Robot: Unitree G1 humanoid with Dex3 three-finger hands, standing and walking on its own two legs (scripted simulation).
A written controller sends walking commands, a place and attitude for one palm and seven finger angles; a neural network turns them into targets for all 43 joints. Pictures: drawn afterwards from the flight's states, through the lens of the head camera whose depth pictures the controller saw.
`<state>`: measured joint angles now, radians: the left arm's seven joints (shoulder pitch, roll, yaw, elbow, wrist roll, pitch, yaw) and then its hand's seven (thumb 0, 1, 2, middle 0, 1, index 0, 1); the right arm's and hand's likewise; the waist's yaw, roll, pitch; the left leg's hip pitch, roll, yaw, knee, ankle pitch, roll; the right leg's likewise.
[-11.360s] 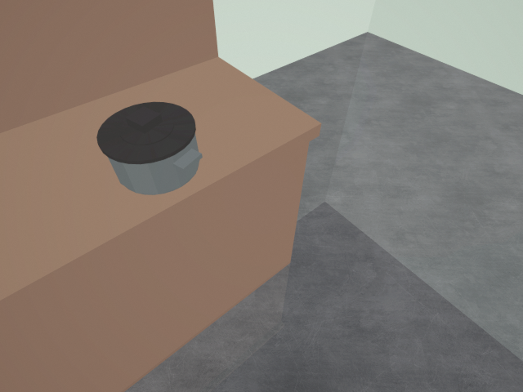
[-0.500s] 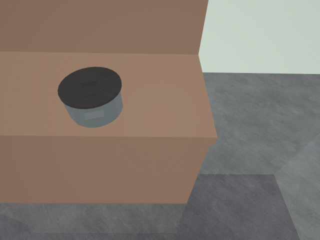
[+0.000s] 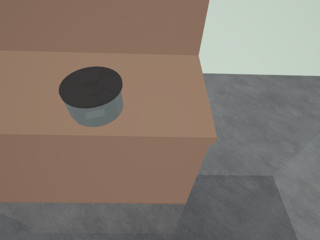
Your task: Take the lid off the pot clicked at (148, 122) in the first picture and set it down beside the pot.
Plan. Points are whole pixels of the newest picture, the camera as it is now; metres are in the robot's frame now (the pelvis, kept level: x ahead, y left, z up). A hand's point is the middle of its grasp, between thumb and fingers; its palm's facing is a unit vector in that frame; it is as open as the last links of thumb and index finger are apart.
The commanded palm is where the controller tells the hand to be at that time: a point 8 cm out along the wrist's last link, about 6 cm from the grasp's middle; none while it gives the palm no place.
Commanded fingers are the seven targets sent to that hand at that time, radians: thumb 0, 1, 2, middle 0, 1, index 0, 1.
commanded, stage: shuffle to correct the standing spot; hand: left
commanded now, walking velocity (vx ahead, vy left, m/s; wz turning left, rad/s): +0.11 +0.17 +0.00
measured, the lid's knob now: (89, 78) +0.52 +0.25 +0.11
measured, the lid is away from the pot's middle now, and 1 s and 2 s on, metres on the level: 0.00 0.00 0.00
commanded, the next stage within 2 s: come to a stop and stand still in 0.60 s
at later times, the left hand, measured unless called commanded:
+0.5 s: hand out of the picture +0.08 +0.22 -0.18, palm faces +0.08 -0.97 -0.24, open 7.4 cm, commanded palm none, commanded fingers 0.00 0.90 0.90 -0.20 -0.30 -0.20 -0.30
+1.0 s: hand out of the picture +0.11 +0.31 -0.18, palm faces +0.09 -0.96 -0.26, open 7.4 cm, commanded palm none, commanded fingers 0.00 0.90 0.90 -0.20 -0.30 -0.20 -0.30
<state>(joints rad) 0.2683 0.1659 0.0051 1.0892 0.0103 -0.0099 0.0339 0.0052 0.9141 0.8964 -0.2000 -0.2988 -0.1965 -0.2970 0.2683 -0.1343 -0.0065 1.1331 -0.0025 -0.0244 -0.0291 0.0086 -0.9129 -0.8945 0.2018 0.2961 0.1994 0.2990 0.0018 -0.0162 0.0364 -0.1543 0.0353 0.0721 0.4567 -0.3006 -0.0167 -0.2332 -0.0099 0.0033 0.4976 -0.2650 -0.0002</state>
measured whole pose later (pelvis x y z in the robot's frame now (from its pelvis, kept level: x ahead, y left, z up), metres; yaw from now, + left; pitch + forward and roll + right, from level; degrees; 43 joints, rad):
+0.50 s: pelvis +0.04 +0.03 -0.02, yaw +2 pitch +0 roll +2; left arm 0.24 0.16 0.04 0.98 0.02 -0.03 0.03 0.00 0.91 0.90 -0.20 -0.30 -0.20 -0.30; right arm 0.37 -0.14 -0.01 1.07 -0.01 0.00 -0.02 0.01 -0.91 -0.89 0.20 0.30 0.20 0.30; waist 0.00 0.01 0.08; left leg -0.22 -0.03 0.07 0.72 -0.47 0.02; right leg -0.31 -0.06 -0.11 0.67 -0.33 -0.04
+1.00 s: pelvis +0.08 +0.10 -0.01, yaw +1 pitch +0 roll +2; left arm 0.23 0.24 0.06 0.99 0.01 0.02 0.03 0.00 0.91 0.90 -0.20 -0.30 -0.19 -0.30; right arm 0.15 -0.12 -0.02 0.98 -0.02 0.00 -0.03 0.00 -0.91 -0.89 0.20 0.30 0.20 0.30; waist 0.02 -0.06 0.08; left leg -0.32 0.02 0.01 0.53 -0.20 -0.04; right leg -0.33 -0.01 -0.02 0.80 -0.52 0.01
